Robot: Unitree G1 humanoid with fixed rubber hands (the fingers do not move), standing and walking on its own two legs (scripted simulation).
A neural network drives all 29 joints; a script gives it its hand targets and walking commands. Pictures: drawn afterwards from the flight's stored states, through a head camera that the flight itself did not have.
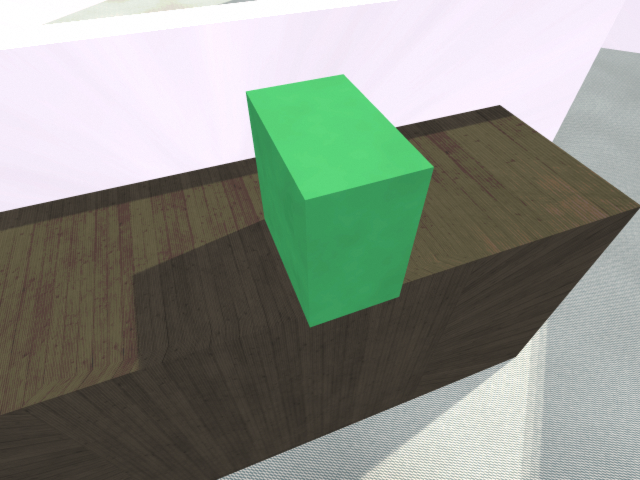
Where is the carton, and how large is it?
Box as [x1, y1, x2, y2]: [246, 74, 433, 326]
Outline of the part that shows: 343,74 246,91 264,217 310,326 382,302 399,295 433,168 431,164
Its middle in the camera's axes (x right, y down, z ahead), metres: +0.01 -0.06 +0.62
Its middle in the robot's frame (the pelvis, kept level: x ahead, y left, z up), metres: +0.53 -0.01 +0.06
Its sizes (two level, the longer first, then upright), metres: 0.268 0.163 0.272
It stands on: a pedestal, 0.71 m high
